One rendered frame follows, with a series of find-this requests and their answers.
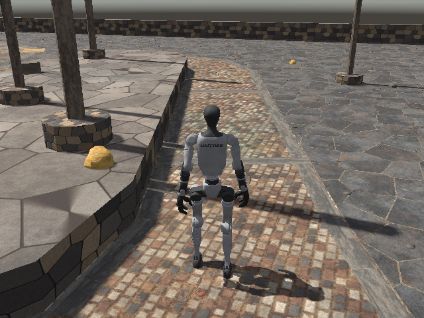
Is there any robot right hand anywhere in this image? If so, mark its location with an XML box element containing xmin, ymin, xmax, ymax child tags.
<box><xmin>234</xmin><ymin>190</ymin><xmax>249</xmax><ymax>207</ymax></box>

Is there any left robot upper arm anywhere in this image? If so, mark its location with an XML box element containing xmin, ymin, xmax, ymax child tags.
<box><xmin>183</xmin><ymin>134</ymin><xmax>198</xmax><ymax>172</ymax></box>

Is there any robot head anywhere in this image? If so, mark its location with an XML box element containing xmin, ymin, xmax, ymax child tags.
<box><xmin>201</xmin><ymin>105</ymin><xmax>223</xmax><ymax>137</ymax></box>

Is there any robot left forearm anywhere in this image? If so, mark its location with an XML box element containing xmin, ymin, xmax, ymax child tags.
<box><xmin>178</xmin><ymin>162</ymin><xmax>190</xmax><ymax>196</ymax></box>

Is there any robot left hand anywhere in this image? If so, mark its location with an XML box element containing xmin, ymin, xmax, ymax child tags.
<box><xmin>176</xmin><ymin>195</ymin><xmax>192</xmax><ymax>215</ymax></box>

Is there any robot right forearm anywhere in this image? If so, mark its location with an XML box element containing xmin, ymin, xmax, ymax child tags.
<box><xmin>235</xmin><ymin>160</ymin><xmax>248</xmax><ymax>191</ymax></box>

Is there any robot left foot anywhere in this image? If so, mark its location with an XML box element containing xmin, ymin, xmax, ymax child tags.
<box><xmin>193</xmin><ymin>252</ymin><xmax>202</xmax><ymax>268</ymax></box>

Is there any right robot upper arm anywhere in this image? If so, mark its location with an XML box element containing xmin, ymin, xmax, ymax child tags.
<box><xmin>226</xmin><ymin>134</ymin><xmax>242</xmax><ymax>170</ymax></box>

